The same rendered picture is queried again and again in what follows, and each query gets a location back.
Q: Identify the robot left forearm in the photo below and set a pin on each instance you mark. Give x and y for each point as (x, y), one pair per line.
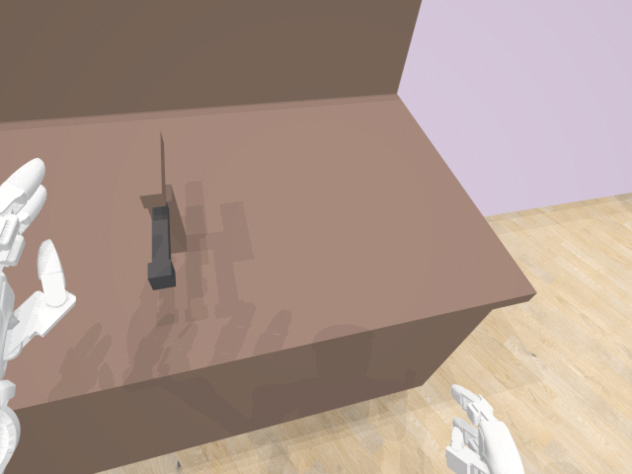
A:
(9, 424)

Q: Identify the counter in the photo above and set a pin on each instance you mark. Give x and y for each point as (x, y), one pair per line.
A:
(324, 252)

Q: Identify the robot right hand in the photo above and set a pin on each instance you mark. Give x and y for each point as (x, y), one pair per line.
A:
(491, 449)

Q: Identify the tap lever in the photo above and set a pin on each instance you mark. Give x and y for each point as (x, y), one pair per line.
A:
(161, 273)

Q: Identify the robot left hand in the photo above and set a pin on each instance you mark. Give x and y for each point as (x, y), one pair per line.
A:
(21, 199)

